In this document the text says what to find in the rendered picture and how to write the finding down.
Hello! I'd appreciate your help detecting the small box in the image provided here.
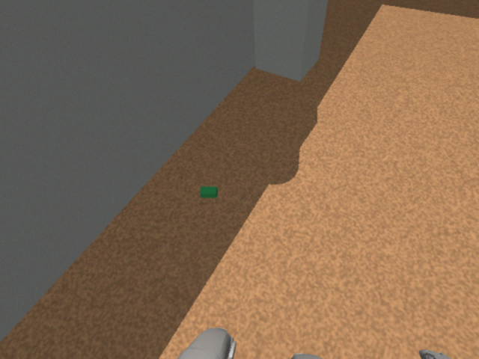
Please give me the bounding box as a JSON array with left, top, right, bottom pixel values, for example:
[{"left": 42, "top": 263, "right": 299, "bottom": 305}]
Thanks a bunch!
[{"left": 200, "top": 186, "right": 218, "bottom": 198}]

